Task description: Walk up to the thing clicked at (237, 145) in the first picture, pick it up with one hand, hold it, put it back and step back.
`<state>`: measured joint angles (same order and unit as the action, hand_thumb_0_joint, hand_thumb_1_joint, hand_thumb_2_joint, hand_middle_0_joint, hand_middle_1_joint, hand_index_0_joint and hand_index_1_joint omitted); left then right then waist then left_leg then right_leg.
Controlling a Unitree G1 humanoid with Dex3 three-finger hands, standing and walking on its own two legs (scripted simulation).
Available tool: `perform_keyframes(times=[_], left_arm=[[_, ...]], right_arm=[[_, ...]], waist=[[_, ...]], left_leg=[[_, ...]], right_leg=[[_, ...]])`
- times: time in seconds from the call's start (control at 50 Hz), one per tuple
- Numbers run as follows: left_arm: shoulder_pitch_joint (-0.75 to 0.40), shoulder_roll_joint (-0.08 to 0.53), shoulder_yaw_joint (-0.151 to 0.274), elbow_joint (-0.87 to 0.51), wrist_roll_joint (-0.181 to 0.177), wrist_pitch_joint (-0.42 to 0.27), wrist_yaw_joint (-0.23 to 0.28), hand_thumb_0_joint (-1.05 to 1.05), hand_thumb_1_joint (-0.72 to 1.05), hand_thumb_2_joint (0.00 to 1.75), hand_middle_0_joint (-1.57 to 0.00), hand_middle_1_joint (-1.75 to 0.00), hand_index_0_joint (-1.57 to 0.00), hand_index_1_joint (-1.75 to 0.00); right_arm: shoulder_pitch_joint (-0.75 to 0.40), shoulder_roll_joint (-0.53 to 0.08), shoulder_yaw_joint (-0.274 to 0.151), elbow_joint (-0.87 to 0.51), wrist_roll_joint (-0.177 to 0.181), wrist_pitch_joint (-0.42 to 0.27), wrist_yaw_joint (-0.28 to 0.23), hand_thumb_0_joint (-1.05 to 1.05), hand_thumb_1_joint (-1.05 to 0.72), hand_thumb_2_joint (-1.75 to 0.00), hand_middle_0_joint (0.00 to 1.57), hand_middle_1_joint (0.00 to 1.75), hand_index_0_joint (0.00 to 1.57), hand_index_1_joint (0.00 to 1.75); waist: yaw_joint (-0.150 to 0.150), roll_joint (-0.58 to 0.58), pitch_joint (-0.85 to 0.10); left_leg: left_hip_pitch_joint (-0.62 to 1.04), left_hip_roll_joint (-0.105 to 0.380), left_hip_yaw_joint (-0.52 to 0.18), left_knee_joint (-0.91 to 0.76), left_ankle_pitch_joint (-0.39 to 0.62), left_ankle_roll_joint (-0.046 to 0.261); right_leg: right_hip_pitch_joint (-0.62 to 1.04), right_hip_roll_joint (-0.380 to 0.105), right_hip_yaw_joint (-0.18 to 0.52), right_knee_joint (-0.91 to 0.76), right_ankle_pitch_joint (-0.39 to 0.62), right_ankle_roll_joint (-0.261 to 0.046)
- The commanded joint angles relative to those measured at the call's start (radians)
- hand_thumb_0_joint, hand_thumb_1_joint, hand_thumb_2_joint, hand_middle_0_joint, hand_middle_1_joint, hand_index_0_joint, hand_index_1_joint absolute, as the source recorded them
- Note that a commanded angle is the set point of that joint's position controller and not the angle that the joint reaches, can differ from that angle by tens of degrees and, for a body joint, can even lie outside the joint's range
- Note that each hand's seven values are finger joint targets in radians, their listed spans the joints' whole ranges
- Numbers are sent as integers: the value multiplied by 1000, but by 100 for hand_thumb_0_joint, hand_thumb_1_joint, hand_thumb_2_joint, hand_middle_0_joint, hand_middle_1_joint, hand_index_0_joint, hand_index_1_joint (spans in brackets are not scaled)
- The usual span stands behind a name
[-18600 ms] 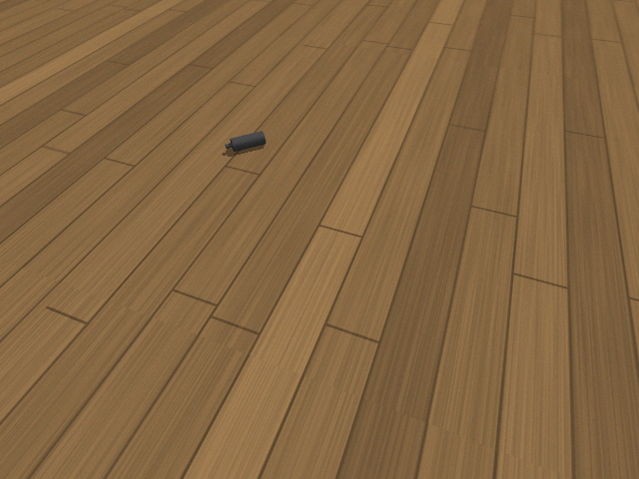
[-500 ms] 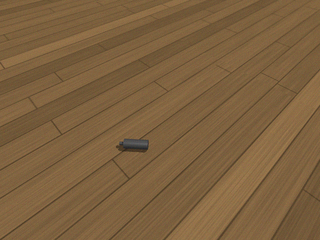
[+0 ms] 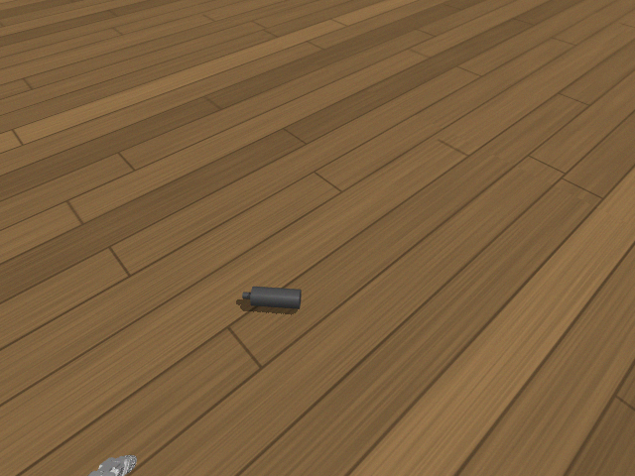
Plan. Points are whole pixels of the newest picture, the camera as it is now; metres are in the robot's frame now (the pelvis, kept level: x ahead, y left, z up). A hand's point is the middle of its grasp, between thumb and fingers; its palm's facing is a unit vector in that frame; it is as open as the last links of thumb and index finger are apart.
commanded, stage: walk up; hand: left
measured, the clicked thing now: (271, 297) +0.83 +0.21 -0.74
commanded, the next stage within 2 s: stand in 0.12 s
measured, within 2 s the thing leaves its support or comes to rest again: neither
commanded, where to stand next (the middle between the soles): +0.41 -0.02 m, yaw -3 degrees
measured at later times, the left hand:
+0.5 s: hand out of the picture +0.05 +0.25 -0.14, palm faces -0.02 -0.94 -0.35, open 7.4 cm
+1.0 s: hand out of the picture +0.05 +0.24 -0.14, palm faces -0.04 -0.94 -0.34, open 7.4 cm
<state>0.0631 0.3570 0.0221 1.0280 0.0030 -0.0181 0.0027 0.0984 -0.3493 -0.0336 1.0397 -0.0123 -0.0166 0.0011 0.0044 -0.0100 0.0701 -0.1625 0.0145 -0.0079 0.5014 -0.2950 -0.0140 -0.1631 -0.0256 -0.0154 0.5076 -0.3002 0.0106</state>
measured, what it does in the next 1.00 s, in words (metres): stands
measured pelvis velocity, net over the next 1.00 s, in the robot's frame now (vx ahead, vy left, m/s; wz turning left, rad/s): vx -0.02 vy -0.01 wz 0.00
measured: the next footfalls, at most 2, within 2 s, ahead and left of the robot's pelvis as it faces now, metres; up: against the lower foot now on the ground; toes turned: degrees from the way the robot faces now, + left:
left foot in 1.36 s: +0.11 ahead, +0.15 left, +0.00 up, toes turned +3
right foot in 1.80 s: +0.33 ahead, -0.16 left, +0.00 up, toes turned -4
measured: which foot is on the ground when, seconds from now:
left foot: down 0.00-1.00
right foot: down 0.00-1.00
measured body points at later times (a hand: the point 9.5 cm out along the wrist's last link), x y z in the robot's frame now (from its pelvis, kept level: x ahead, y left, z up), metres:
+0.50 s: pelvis -0.02 -0.01 +0.01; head -0.01 -0.01 +0.46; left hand +0.05 +0.29 -0.12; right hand +0.07 -0.30 -0.12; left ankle -0.01 +0.13 -0.74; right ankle -0.02 -0.13 -0.74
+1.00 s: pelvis -0.02 -0.01 +0.01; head +0.00 -0.01 +0.46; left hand +0.06 +0.29 -0.12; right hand +0.04 -0.31 -0.13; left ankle -0.01 +0.13 -0.74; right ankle -0.02 -0.13 -0.74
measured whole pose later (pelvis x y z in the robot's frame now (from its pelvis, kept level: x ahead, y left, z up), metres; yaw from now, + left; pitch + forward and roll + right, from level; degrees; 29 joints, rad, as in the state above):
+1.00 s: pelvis -0.02 -0.01 +0.01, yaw +0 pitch -1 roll +0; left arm 0.10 0.35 -0.01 1.14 0.00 -0.01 -0.01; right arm 0.13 -0.36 0.00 1.15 -0.01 -0.01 0.01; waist -0.01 0.01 0.05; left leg -0.12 0.03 -0.01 0.31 -0.16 -0.03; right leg -0.13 -0.01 -0.02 0.32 -0.17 0.00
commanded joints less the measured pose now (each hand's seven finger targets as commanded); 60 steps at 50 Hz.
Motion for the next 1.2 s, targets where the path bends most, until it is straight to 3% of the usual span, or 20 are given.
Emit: perform_keyframes(times=[0.0, 0.08, 0.1, 0.2, 0.28, 0.44, 0.54, 0.68, 1.08, 1.1, 1.12, 1.14, 1.16, 1.18], left_arm=[[-45, 225, 53, -47, 4, -23, 9, 0, 90, 90, -20, -30, -20, -30], [-43, 219, 50, -33, 4, -22, 4, 0, 90, 90, -20, -30, -20, -30], [-49, 190, 30, -6, -3, -18, 3, 0, 90, 90, -20, -30, -20, -30], [-40, 202, 25, 19, -2, -20, 3, 0, 90, 90, -20, -30, -20, -30], [-43, 207, 21, 40, 0, -22, 3, 0, 90, 90, -20, -30, -20, -30], [-32, 213, 18, 62, 4, -22, 2, 0, 90, 90, -20, -30, -20, -30], [-18, 213, 19, 67, 3, -26, 1, 0, 90, 90, -20, -30, -20, -30], [-16, 213, 17, 63, 4, -20, 0, 0, 90, 90, -20, -30, -20, -30], [1, 209, 12, 58, 1, -20, 2, 0, 90, 90, -20, -30, -20, -30], [75, 271, 63, 7, 18, -27, -20, 0, 90, 90, -20, -30, -20, -30], [106, 275, 72, 13, 27, -28, -26, 0, 90, 90, -20, -30, -20, -30], [123, 291, 83, 16, 33, -27, -29, 0, 90, 90, -20, -30, -20, -30], [148, 302, 94, 10, 33, -27, -32, 0, 90, 90, -20, -30, -20, -30], [156, 324, 106, -4, 34, -28, -31, 0, 90, 90, -20, -30, -20, -30]], right_arm=[[-43, -207, -40, -49, -3, -21, -12, 0, -90, -90, 20, 30, 20, 30], [-60, -206, -39, -40, -3, -23, -9, 0, -90, -90, 20, 30, 20, 30], [-69, -210, -27, -34, 8, -25, -8, 0, -90, -90, 20, 30, 20, 30], [-69, -213, -22, -7, 11, -24, -8, 0, -90, -90, 20, 30, 20, 30], [-76, -208, -16, 7, 10, -18, -5, 0, -90, -90, 20, 30, 20, 30], [-62, -206, -11, 35, 2, -17, 0, 0, -90, -90, 20, 30, 20, 30], [-47, -208, -11, 43, 3, -22, 0, 0, -90, -90, 20, 30, 20, 30], [-27, -206, -7, 49, -1, -18, 1, 0, -90, -90, 20, 30, 20, 30], [-10, -217, 2, 51, 4, -19, -5, 0, -90, -90, 20, 30, 20, 30], [47, -278, -49, -3, -11, -32, 10, 0, -90, -90, 20, 30, 20, 30], [50, -278, -53, -11, -20, -34, 18, 0, -90, -90, 20, 30, 20, 30], [39, -269, -54, -20, -24, -32, 22, 0, -90, -90, 20, 30, 20, 30], [5, -253, -52, -41, -25, -31, 28, 0, -90, -90, 20, 30, 20, 30], [-28, -228, -54, -65, -30, -31, 33, 0, -90, -90, 20, 30, 20, 30]], waist=[[7, 32, -109], [11, 27, -110], [-5, 39, -102], [-7, 16, -141], [-8, -2, -115], [-6, 8, -81], [-4, 6, -111], [-4, 11, -71], [-3, 8, -118], [-1, -22, -196], [15, -16, -134], [28, -47, -75], [48, -87, -21], [62, -158, 50]], left_leg=[[-19, 96, -77, -94, 312, 61], [17, 98, -78, -121, 297, 58], [43, 115, -91, -159, 362, 51], [118, 117, -80, -166, 408, 40], [102, 112, -80, -205, 280, 34], [46, 108, -83, -247, 141, 30], [73, 116, -85, -236, 215, 30], [22, 108, -85, -251, 113, 27], [56, 121, -79, -222, 274, 28], [74, 62, -47, -127, -160, 90], [-31, 68, -62, -98, -318, 103], [-132, 48, -40, -60, -356, 95], [-246, 12, 16, 15, -316, 75], [-334, 2, 63, 149, -199, 55]], right_leg=[[84, -83, 79, -76, 296, -56], [72, -82, 79, -105, 279, -50], [61, -92, 95, -135, 335, -39], [87, -101, 94, -178, 381, -33], [68, -101, 97, -226, 277, -27], [55, -101, 103, -263, 147, -24], [67, -108, 101, -251, 221, -27], [35, -102, 104, -269, 100, -27], [79, -108, 95, -227, 282, -31], [110, -55, 93, -173, -155, -72], [78, -81, 146, -182, -340, -98], [78, -114, 209, -220, -445, -124], [105, -165, 285, -283, -516, -153], [99, -259, 378, -366, -526, -198]])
